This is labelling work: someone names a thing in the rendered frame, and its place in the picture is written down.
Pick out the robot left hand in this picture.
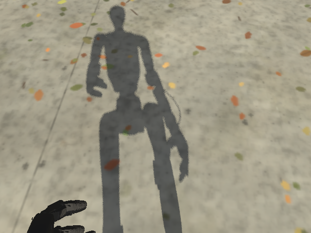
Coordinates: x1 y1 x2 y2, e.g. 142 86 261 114
27 200 96 233

